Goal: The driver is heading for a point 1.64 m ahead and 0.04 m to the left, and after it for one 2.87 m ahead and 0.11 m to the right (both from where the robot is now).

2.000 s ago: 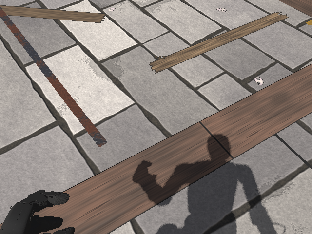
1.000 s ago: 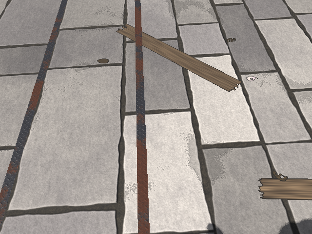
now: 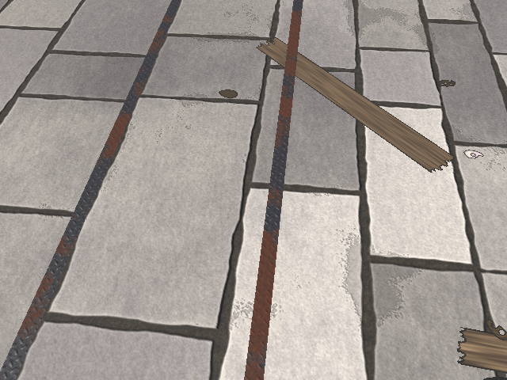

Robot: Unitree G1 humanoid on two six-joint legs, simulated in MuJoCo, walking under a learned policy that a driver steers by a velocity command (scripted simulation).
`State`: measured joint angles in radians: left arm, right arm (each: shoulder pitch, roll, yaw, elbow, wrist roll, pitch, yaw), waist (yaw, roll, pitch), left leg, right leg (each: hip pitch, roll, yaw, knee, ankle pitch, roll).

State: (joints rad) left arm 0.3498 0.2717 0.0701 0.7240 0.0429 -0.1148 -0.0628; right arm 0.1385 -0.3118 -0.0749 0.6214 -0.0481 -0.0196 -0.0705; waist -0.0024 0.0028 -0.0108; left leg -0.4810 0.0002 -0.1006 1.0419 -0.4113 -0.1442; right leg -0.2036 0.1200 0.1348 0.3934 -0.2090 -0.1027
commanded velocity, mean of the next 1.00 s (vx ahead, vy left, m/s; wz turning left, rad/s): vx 0.57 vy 0.00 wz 0.15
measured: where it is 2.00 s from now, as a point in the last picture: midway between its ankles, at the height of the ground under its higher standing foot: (223, 188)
